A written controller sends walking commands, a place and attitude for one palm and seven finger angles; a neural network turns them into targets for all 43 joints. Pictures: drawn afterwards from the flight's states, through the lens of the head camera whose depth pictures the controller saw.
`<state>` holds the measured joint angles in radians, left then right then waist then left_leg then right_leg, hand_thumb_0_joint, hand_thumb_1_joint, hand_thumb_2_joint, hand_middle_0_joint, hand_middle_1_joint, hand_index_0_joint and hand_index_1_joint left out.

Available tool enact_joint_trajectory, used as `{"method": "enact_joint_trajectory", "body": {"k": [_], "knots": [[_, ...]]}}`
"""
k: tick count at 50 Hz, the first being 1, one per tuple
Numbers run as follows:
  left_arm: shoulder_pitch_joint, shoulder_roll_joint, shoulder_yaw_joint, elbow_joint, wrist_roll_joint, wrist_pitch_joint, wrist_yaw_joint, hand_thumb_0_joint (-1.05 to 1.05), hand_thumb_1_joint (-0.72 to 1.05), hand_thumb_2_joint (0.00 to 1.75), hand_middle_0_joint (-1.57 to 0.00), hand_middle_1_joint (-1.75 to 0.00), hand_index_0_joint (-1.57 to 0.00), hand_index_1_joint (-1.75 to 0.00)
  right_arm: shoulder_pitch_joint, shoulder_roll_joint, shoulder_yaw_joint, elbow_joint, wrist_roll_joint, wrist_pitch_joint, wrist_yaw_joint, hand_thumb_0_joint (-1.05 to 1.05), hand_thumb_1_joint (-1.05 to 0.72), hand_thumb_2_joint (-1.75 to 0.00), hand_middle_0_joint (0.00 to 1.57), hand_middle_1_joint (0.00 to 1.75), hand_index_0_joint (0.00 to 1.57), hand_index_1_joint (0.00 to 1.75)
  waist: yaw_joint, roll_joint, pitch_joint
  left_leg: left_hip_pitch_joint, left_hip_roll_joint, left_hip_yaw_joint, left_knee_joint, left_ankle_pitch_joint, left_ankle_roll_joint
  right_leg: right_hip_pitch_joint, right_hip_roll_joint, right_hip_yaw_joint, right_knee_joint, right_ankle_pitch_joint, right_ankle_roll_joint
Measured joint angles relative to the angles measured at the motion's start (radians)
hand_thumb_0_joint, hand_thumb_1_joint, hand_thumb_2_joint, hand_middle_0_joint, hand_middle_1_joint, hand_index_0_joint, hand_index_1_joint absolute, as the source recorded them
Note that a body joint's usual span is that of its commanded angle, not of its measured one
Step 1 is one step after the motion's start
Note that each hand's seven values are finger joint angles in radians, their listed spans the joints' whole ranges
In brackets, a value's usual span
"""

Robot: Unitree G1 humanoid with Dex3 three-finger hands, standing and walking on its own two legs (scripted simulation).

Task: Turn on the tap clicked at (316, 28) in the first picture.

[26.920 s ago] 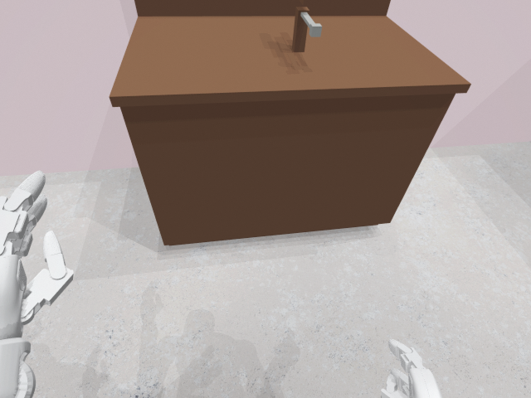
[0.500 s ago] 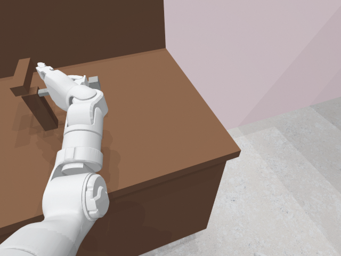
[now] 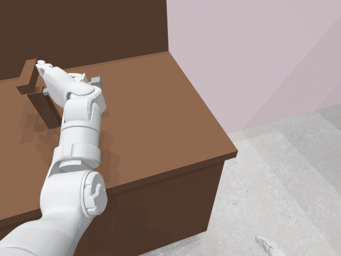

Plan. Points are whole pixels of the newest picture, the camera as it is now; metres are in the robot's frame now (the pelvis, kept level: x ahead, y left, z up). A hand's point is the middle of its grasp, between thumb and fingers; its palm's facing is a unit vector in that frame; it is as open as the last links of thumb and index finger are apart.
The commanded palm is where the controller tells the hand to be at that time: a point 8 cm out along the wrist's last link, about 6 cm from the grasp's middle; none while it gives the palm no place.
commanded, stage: lift the hand up off the lever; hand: left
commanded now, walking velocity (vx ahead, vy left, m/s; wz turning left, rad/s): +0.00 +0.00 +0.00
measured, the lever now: (96, 83) +0.52 +0.26 +0.15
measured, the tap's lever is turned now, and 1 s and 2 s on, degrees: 86 86 86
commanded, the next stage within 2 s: draw the hand back beside the body in 0.02 s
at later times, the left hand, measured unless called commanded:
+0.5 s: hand (72, 118) +0.35 +0.25 +0.18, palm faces +0.42 -0.89 -0.17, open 7.7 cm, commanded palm +0.32 +0.27 +0.21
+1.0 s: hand (41, 150) +0.25 +0.27 +0.18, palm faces +0.36 -0.90 -0.24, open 7.5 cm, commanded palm +0.22 +0.30 +0.18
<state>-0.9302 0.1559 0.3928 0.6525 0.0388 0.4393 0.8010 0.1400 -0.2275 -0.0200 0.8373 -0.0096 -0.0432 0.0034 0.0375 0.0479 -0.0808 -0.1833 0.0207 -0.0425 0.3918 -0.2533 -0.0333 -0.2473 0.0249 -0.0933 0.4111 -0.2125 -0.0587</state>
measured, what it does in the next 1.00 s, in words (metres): stands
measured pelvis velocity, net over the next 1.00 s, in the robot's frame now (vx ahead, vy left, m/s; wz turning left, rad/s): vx -0.02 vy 0.04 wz -0.05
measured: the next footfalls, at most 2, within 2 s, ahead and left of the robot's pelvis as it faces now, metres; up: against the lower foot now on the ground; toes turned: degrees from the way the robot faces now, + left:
none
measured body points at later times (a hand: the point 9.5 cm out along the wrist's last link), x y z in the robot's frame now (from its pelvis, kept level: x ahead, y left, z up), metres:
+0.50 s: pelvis +0.00 +0.01 +0.00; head -0.02 -0.01 +0.45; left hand +0.32 +0.30 +0.19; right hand +0.11 -0.25 -0.11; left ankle -0.03 +0.15 -0.74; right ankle +0.00 -0.08 -0.74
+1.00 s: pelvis -0.02 +0.04 +0.00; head -0.04 +0.02 +0.45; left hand +0.23 +0.31 +0.19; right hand +0.16 -0.18 -0.09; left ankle -0.03 +0.15 -0.74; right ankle +0.00 -0.08 -0.74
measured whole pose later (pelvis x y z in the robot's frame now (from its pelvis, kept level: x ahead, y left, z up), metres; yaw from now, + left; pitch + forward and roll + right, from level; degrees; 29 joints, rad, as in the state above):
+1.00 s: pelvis -0.02 +0.04 +0.00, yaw -3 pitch -6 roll +0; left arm 0.10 0.32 0.26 -0.18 -0.08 -0.08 0.10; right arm 0.17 -0.20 0.02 0.65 0.01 -0.03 -0.02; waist 0.06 0.05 0.05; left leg 0.00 0.00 0.02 0.34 -0.24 0.01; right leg -0.07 0.01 -0.03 0.33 -0.15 -0.02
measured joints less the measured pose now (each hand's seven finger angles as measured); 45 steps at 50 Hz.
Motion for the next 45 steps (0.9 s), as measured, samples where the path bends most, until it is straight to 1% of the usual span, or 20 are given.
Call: {"method": "enact_joint_trajectory", "body": {"k": [7, 8, 10, 11, 13, 15, 16, 17, 18, 20, 22, 24, 26, 29, 31, 32, 34, 38, 42, 45], "knots": [[-0.058, 0.019, 0.002, 0.082, 0.008, -0.018, 0.007, 0.01, 0.9, 0.9, -0.15, -0.15, -0.15, -0.15, 0.008, -0.003, -0.001, 0.004, -0.002, -0.004, -0.003, 0.01, -0.91, -0.89, 0.2, 0.3, 0.2, 0.3, -0.012, -0.002, 0.001, -0.03, 0.0, -0.008, 0.007, 0.004, -0.002, -0.025, 0.0, -0.009, 0.003, 0.004, -0.003], [-0.052, 0.026, -0.02, 0.075, 0.021, -0.014, -0.023, 0.01, 0.9, 0.9, -0.15, -0.15, -0.15, -0.15, 0.011, -0.003, 0.001, 0.001, -0.002, 0.003, -0.007, 0.01, -0.91, -0.89, 0.2, 0.3, 0.2, 0.3, -0.014, -0.003, 0.006, -0.027, -0.001, -0.006, 0.006, 0.004, -0.001, -0.026, -0.001, -0.007, 0.006, 0.003, -0.003], [-0.011, 0.046, -0.055, 0.031, 0.041, -0.031, -0.14, 0.01, 0.9, 0.9, -0.15, -0.15, -0.15, -0.15, 0.021, -0.004, 0.003, -0.016, 0.005, 0.024, -0.023, 0.01, -0.91, -0.89, 0.2, 0.3, 0.2, 0.3, -0.019, -0.004, 0.019, -0.01, -0.001, 0.005, -0.004, 0.006, 0.005, -0.018, -0.001, 0.004, 0.007, 0.003, -0.003], [0.019, 0.058, -0.065, 0.001, 0.038, -0.04, -0.201, 0.01, 0.9, 0.9, -0.15, -0.15, -0.15, -0.15, 0.03, -0.005, 0.003, -0.028, 0.01, 0.036, -0.033, 0.01, -0.91, -0.89, 0.2, 0.3, 0.2, 0.3, -0.022, -0.002, 0.023, 0.003, 0.0, 0.013, -0.013, 0.008, 0.008, -0.009, 0.001, 0.012, 0.003, 0.004, -0.002], [0.097, 0.074, -0.077, -0.074, 0.007, -0.062, -0.319, 0.01, 0.9, 0.9, -0.15, -0.15, -0.15, -0.16, 0.053, -0.008, 0.003, -0.053, 0.025, 0.056, -0.054, 0.01, -0.91, -0.89, 0.2, 0.3, 0.2, 0.3, -0.029, 0.003, 0.029, 0.035, 0.003, 0.029, -0.032, 0.011, 0.013, 0.016, 0.006, 0.027, -0.013, 0.01, 0.0], [0.193, 0.077, -0.072, -0.159, -0.053, -0.087, -0.43, 0.01, 0.9, 0.9, -0.15, -0.16, -0.15, -0.16, 0.077, -0.013, 0.006, -0.073, 0.041, 0.073, -0.071, 0.01, -0.91, -0.89, 0.2, 0.3, 0.2, 0.3, -0.033, 0.005, 0.028, 0.071, 0.007, 0.045, -0.05, 0.016, 0.019, 0.048, 0.012, 0.043, -0.034, 0.017, 0.002], [0.244, 0.075, -0.065, -0.202, -0.083, -0.093, -0.468, 0.01, 0.9, 0.9, -0.15, -0.16, -0.16, -0.16, 0.088, -0.015, 0.008, -0.081, 0.049, 0.08, -0.078, 0.01, -0.91, -0.89, 0.2, 0.3, 0.2, 0.3, -0.033, 0.005, 0.027, 0.088, 0.009, 0.052, -0.057, 0.017, 0.021, 0.063, 0.015, 0.051, -0.043, 0.02, 0.003], [0.299, 0.071, -0.057, -0.251, -0.108, -0.091, -0.493, 0.01, 0.9, 0.9, -0.16, -0.16, -0.16, -0.16, 0.096, -0.017, 0.009, -0.088, 0.056, 0.084, -0.082, 0.01, -0.91, -0.89, 0.2, 0.3, 0.2, 0.3, -0.034, 0.006, 0.025, 0.105, 0.012, 0.06, -0.063, 0.016, 0.021, 0.078, 0.019, 0.059, -0.051, 0.022, 0.003], [0.362, 0.079, -0.056, -0.295, -0.123, -0.112, -0.519, 0.01, 0.9, 0.9, -0.16, -0.16, -0.16, -0.17, 0.098, -0.019, 0.01, -0.093, 0.055, 0.085, -0.077, 0.01, -0.91, -0.89, 0.2, 0.3, 0.2, 0.3, -0.041, 0.007, 0.027, 0.118, 0.014, 0.066, -0.064, 0.013, 0.022, 0.089, 0.022, 0.064, -0.054, 0.023, 0.003], [0.503, 0.119, -0.057, -0.362, -0.139, -0.192, -0.578, 0.01, 0.9, 0.9, -0.16, -0.17, -0.16, -0.17, 0.094, -0.023, 0.01, -0.11, 0.051, 0.077, -0.057, 0.01, -0.91, -0.89, 0.2, 0.3, 0.2, 0.3, -0.06, 0.012, 0.037, 0.135, 0.019, 0.075, -0.059, 0.001, 0.02, 0.101, 0.027, 0.073, -0.045, 0.018, 0.003], [0.626, 0.157, -0.052, -0.424, -0.142, -0.264, -0.616, 0.01, 0.89, 0.9, -0.17, -0.17, -0.17, -0.18, 0.091, -0.025, 0.004, -0.125, 0.049, 0.061, -0.044, 0.01, -0.91, -0.89, 0.2, 0.3, 0.19, 0.3, -0.066, 0.015, 0.056, 0.144, 0.022, 0.079, -0.049, -0.01, 0.012, 0.108, 0.03, 0.077, -0.035, 0.014, 0.004], [0.711, 0.181, -0.049, -0.481, -0.138, -0.326, -0.635, 0.01, 0.89, 0.9, -0.17, -0.18, -0.17, -0.18, 0.094, -0.025, -0.005, -0.133, 0.047, 0.036, -0.038, 0.01, -0.91, -0.89, 0.2, 0.3, 0.19, 0.3, -0.052, 0.011, 0.076, 0.146, 0.022, 0.077, -0.038, -0.013, 0.01, 0.115, 0.029, 0.076, -0.033, 0.015, 0.006], [0.749, 0.192, -0.055, -0.533, -0.129, -0.378, -0.64, 0.01, 0.89, 0.9, -0.17, -0.19, -0.17, -0.19, 0.098, -0.028, -0.011, -0.131, 0.045, 0.011, -0.037, 0.01, -0.91, -0.89, 0.2, 0.3, 0.19, 0.3, -0.023, 0.009, 0.095, 0.143, 0.019, 0.07, -0.028, -0.011, 0.011, 0.122, 0.024, 0.068, -0.036, 0.02, 0.009], [0.736, 0.19, -0.089, -0.578, -0.118, -0.45, -0.632, 0.02, 0.9, 0.9, -0.17, -0.19, -0.17, -0.2, 0.087, -0.038, -0.011, -0.12, 0.043, -0.02, -0.04, 0.01, -0.91, -0.89, 0.2, 0.3, 0.19, 0.3, 0.022, 0.01, 0.118, 0.138, 0.006, 0.051, -0.019, -0.003, 0.019, 0.13, 0.01, 0.051, -0.041, 0.029, 0.015], [0.71, 0.179, -0.124, -0.589, -0.115, -0.489, -0.63, 0.02, 0.9, 0.9, -0.17, -0.2, -0.17, -0.2, 0.066, -0.041, -0.006, -0.113, 0.045, -0.03, -0.043, 0.01, -0.91, -0.89, 0.19, 0.3, 0.19, 0.3, 0.04, 0.013, 0.126, 0.133, -0.005, 0.041, -0.019, 0.006, 0.026, 0.132, -0.001, 0.041, -0.044, 0.035, 0.021], [0.699, 0.174, -0.144, -0.59, -0.115, -0.505, -0.631, 0.02, 0.9, 0.9, -0.17, -0.2, -0.17, -0.2, 0.051, -0.039, -0.002, -0.112, 0.046, -0.031, -0.044, 0.01, -0.91, -0.89, 0.19, 0.3, 0.19, 0.3, 0.043, 0.014, 0.128, 0.131, -0.011, 0.037, -0.02, 0.011, 0.029, 0.13, -0.007, 0.038, -0.044, 0.037, 0.024], [0.691, 0.165, -0.18, -0.59, -0.116, -0.526, -0.641, 0.01, 0.9, 0.9, -0.17, -0.21, -0.17, -0.21, 0.017, -0.029, 0.009, -0.117, 0.047, -0.027, -0.044, 0.01, -0.91, -0.89, 0.2, 0.3, 0.19, 0.3, 0.04, 0.012, 0.128, 0.128, -0.019, 0.035, -0.027, 0.02, 0.035, 0.126, -0.016, 0.037, -0.046, 0.043, 0.029], [0.75, 0.149, -0.216, -0.608, -0.121, -0.537, -0.677, 0.01, 0.9, 0.9, -0.17, -0.22, -0.17, -0.22, -0.035, 0.01, 0.037, -0.153, 0.042, -0.008, -0.036, 0.01, -0.91, -0.89, 0.2, 0.3, 0.2, 0.3, 0.012, 0.007, 0.124, 0.14, -0.026, 0.051, -0.052, 0.035, 0.042, 0.127, -0.021, 0.053, -0.059, 0.057, 0.036], [0.872, 0.143, -0.199, -0.671, -0.126, -0.526, -0.709, 0.01, 0.89, 0.9, -0.18, -0.23, -0.18, -0.23, -0.038, 0.046, 0.055, -0.192, 0.03, 0.009, -0.028, 0.01, -0.91, -0.89, 0.2, 0.3, 0.2, 0.3, -0.011, 0.002, 0.119, 0.163, -0.021, 0.07, -0.064, 0.032, 0.043, 0.146, -0.014, 0.072, -0.075, 0.064, 0.038], [0.953, 0.149, -0.171, -0.737, -0.128, -0.515, -0.716, 0.01, 0.89, 0.9, -0.19, -0.24, -0.19, -0.24, -0.012, 0.053, 0.056, -0.203, 0.023, 0.016, -0.024, 0.01, -0.91, -0.89, 0.2, 0.3, 0.2, 0.3, -0.008, -0.001, 0.119, 0.175, -0.018, 0.072, -0.06, 0.025, 0.042, 0.163, -0.011, 0.074, -0.083, 0.064, 0.04]]}}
